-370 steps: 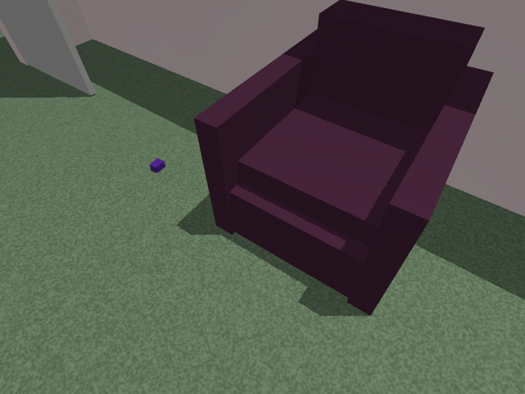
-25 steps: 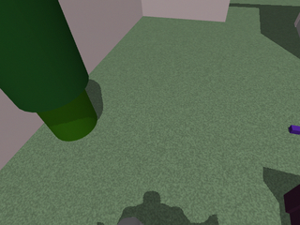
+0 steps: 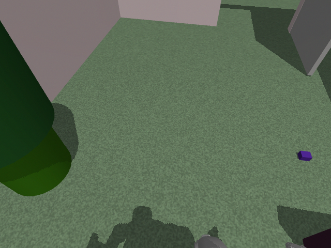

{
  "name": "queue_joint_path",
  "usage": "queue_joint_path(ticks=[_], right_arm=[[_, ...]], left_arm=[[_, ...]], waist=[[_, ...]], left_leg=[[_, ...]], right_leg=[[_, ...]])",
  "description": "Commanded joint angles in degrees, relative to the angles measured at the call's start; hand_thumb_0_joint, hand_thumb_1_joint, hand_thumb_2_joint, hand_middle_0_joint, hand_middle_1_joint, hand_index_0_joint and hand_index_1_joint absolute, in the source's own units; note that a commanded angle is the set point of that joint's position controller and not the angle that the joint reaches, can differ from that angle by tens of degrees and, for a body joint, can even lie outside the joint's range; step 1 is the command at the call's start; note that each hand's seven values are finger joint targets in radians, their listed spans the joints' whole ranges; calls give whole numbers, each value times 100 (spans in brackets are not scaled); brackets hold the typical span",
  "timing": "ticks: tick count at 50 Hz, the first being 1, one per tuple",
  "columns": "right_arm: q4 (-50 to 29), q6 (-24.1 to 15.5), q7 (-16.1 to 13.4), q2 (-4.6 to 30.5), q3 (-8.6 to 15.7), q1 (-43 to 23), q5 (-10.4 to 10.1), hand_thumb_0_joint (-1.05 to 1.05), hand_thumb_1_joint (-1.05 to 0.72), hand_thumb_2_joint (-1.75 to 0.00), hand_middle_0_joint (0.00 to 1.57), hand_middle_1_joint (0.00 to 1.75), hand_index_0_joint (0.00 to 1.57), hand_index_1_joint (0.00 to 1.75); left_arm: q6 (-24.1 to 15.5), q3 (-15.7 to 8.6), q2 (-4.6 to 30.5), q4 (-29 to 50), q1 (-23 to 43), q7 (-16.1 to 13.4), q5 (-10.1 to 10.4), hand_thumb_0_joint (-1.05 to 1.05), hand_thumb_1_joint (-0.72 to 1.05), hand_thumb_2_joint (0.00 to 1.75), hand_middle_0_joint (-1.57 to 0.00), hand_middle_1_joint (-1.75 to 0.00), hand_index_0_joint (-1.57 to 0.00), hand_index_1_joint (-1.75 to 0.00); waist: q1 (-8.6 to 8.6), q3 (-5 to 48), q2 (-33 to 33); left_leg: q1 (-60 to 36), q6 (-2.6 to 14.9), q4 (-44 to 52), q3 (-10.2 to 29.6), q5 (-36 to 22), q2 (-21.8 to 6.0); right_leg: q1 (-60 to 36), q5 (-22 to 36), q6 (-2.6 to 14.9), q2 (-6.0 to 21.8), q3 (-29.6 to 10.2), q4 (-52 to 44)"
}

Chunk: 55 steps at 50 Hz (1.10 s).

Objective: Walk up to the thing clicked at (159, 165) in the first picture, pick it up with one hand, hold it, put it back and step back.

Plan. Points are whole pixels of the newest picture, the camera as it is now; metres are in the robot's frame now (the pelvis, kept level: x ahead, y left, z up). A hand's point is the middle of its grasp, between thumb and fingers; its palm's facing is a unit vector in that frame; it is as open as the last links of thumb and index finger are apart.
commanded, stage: walk up
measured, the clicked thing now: (304, 155) +0.78 -0.94 -0.75
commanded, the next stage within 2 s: none
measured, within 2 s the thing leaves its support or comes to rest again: neither
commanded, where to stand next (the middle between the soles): +0.63 +0.02 m, yaw -1 degrees
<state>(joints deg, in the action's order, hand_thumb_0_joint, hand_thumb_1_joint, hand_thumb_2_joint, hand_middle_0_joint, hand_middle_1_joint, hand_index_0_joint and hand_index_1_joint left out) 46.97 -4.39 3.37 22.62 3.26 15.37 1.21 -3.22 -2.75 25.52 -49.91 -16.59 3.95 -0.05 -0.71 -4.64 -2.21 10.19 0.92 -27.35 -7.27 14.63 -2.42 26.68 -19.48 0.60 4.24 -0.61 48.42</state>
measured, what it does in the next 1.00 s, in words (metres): walks ahead: right foot, then left foot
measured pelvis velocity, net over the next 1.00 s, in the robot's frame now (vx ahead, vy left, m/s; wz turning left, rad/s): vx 0.40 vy -0.01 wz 0.08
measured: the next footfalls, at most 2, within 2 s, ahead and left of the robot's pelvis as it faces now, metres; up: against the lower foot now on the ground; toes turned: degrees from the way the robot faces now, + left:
right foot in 0.12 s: +0.20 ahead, -0.15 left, +0.00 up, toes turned -4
left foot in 0.50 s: +0.38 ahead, +0.14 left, +0.00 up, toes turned +6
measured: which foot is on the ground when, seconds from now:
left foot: down 0.00-0.14, up 0.16-0.48, down 0.50-0.92, up 0.94-1.00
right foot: up 0.00-0.10, down 0.12-0.52, up 0.54-0.88, down 0.90-1.00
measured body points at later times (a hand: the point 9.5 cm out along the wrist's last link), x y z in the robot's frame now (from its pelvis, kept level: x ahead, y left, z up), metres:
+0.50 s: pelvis +0.23 +0.00 -0.01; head +0.24 +0.00 +0.44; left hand +0.25 +0.33 -0.12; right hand +0.33 -0.32 -0.12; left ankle +0.33 +0.13 -0.73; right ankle +0.17 -0.14 -0.74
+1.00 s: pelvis +0.40 -0.01 -0.01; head +0.41 -0.04 +0.44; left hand +0.47 +0.32 -0.09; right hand +0.45 -0.33 -0.14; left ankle +0.37 +0.12 -0.69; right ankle +0.47 -0.12 -0.74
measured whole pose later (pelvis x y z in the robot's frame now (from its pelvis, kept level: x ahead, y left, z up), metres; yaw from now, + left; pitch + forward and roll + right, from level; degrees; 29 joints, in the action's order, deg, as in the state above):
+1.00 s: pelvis +0.40 -0.01 -0.01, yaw +5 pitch -3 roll +0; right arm 50.2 -1.1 2.1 24.6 2.8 21.3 0.5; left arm -5.2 -3.1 23.1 -48.5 -14.0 2.7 -0.7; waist -0.6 -4.1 3.1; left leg 20.9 2.1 -58.0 2.5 24.5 -0.2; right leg 18.8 -13.8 1.6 2.6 5.3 35.7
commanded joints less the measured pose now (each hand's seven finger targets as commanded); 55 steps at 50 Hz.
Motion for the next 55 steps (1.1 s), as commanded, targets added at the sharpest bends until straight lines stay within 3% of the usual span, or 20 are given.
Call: queue_joint_path(ticks=[1, 5, 6, 7, 8, 13, 21, 24, 25, 26, 27, 32, 37, 43, 44, 45, 46, 47, 51, 55], right_arm=[[-481, -157, -26, 1674, 485, -224, -34, 0, -90, -90, 20, 30, 20, 30], [-515, -59, -12, 1279, 318, -211, -37, 0, -90, -90, 20, 30, 20, 30], [-555, -65, -16, 858, 176, 16, -58, 0, -90, -90, 20, 30, 20, 30], [-604, -26, -48, 959, 158, 52, -87, 0, -90, -90, 20, 30, 20, 30], [-466, 36, -122, 1446, 310, -179, -23, 0, -90, -90, 20, 30, 20, 30], [-23, 54, -16, 1337, 314, 345, -102, 0, -90, -90, 20, 30, 20, 30], [-209, 10, 146, 1156, 405, -243, -24, 0, -90, -90, 20, 30, 20, 30], [41, -34, 84, 1327, 518, 515, 14, 0, -90, -90, 20, 30, 20, 30], [191, -76, 9, 1656, 635, 1137, 36, 0, -90, -90, 20, 30, 20, 30], [21, -124, -51, 2164, 732, 1343, 77, 0, -90, -90, 20, 30, 20, 30], [-57, -107, -68, 2290, 746, 1150, -138, 0, -90, -90, 20, 30, 20, 30], [-209, -134, -136, 1552, 420, 197, -128, 0, -90, -90, 20, 30, 20, 30], [-294, -113, -113, 1719, 432, 547, -97, 0, -90, -90, 20, 30, 20, 30], [-526, -22, -76, 1537, 356, 170, -109, 0, -90, -90, 20, 30, 20, 30], [-545, -19, -94, 1222, 232, 328, -114, 0, -90, -90, 20, 30, 20, 30], [-660, -49, -99, 786, 87, 410, -151, 0, -90, -90, 20, 30, 20, 30], [-573, 18, -176, 1000, 142, 467, -119, 0, -90, -90, 20, 30, 20, 30], [-434, 63, -227, 1416, 281, 395, -74, 0, -90, -90, 20, 30, 20, 30], [12, 77, -113, 1398, 318, 860, -91, 0, -90, -90, 20, 30, 20, 30], [-44, 109, 22, 1214, 324, 505, -24, 0, -90, -90, 20, 30, 20, 30]], left_arm=[[-165, -393, 962, 317, -91, 48, -86, 0, 90, 90, -20, -30, -20, -30], [-244, -593, 1263, 35, -835, -51, -126, 0, 90, 90, -20, -30, -20, -30], [-311, -738, 1691, -10, -1365, -148, -143, 0, 90, 90, -20, -30, -20, -30], [-364, -739, 2110, 183, -1315, -192, -92, 0, 90, 90, -20, -30, -20, -30], [-337, -672, 2052, 258, -969, -193, -13, 0, 90, 90, -20, -30, -20, -30], [-341, -488, 1473, 418, -239, -261, 27, 0, 90, 90, -20, -30, -20, -30], [-356, -470, 1538, 567, -141, -237, -17, 0, 90, 90, -20, -30, -20, -30], [-279, -360, 1342, 577, -116, -232, -45, 0, 90, 90, -20, -30, -20, -30], [-267, -240, 1014, 598, -335, -236, -58, 0, 90, 90, -20, -30, -20, -30], [-252, -139, 550, 682, -552, -231, 30, 0, 90, 90, -20, -30, -20, -30], [-208, -285, 1237, 552, -311, -346, -2, 0, 90, 90, -20, -30, -20, -30], [-153, -296, 1124, 76, -650, -233, 52, 0, 90, 90, -20, -30, -20, -30], [-147, -374, 949, 410, 76, -98, -90, 0, 90, 90, -20, -30, -20, -30], [-218, -519, 1025, 223, -288, -105, -116, 0, 90, 90, -20, -30, -20, -30], [-264, -594, 1170, 143, -685, -170, -125, 0, 90, 90, -20, -30, -20, -30], [-326, -713, 1617, 151, -1082, -230, -201, 0, 90, 90, -20, -30, -20, -30], [-347, -716, 1897, 305, -896, -265, -137, 0, 90, 90, -20, -30, -20, -30], [-317, -652, 1816, 407, -553, -247, -66, 0, 90, 90, -20, -30, -20, -30], [-301, -521, 1386, 529, 108, -260, -30, 0, 90, 90, -20, -30, -20, -30], [-329, -554, 1389, 582, -92, -230, -74, 0, 90, 90, -20, -30, -20, -30]], waist=[[71, 166, 1038], [633, 591, -14], [886, 737, -1518], [783, 626, -1583], [660, 297, -751], [185, 146, -656], [232, 253, -532], [-294, 493, 80], [-579, 827, 1164], [-517, 936, 2290], [-525, 830, 1306], [79, 82, 1155], [-62, 85, 1186], [364, 340, 668], [589, 574, 75], [760, 733, -1334], [727, 587, -1062], [537, 329, -395], [158, -66, -783], [306, -53, -690]], left_leg=[[591, 1113, 1167, 909, 726, -1235], [1695, 637, -796, 397, 797, -738], [2323, 346, -2735, -31, 897, -122], [3171, 117, -3717, 276, 1671, 411], [3052, 97, -4073, 927, 1638, -71], [2283, 32, -3078, 958, 566, -380], [1042, -1, -924, 342, -450, -209], [-627, 122, -578, 74, -207, 157], [-1420, 403, 7, 955, 801, -289], [-1980, 955, 965, 3920, 1581, -1950], [-1350, 1449, 1383, 4709, 1813, -2396], [167, 1093, 1119, 1746, -407, -1384], [204, 1381, 1127, 1857, -324, -1336], [1384, 860, -33, 1317, 286, -843], [1814, 668, -960, 1102, 161, -558], [2730, 329, -2828, 474, 701, 253], [3196, 182, -3624, 888, 1560, 553], [3043, 176, -3844, 1357, 1387, 127], [2409, 7, -3008, 1183, 449, -263], [2212, -106, -2113, 877, 188, -239]], right_leg=[[-681, 810, 26, 33, 277, -1042], [-2790, 498, 207, -282, 397, -1554], [-3207, -922, 467, 668, -1279, -2576], [-3208, -1254, 1207, 1952, -3824, -3619], [-2554, -1225, 1517, 2165, -3963, -3511], [-1708, 950, 1225, 1126, -1233, -3162], [-1258, 754, 1061, 1016, -386, -2895], [-435, 1046, 793, 712, -31, -1564], [91, 1139, 589, 288, 317, 209], [1421, -909, 187, -601, 323, 1689], [1403, -1182, 294, -449, -286, 2115], [437, -75, 139, 171, -256, 1154], [182, 65, 26, 148, 150, -268], [-1967, 767, 107, -341, 577, -1634], [-2775, 350, 253, -231, 163, -2010], [-3317, -922, 683, 1148, -1891, -3036], [-3001, -1696, 1178, 2246, -3463, -3727], [-2383, -1706, 1433, 2320, -3428, -3575], [-1561, -833, 1172, 1371, -1161, -3667], [-1536, -484, 1261, 1292, -532, -3633]])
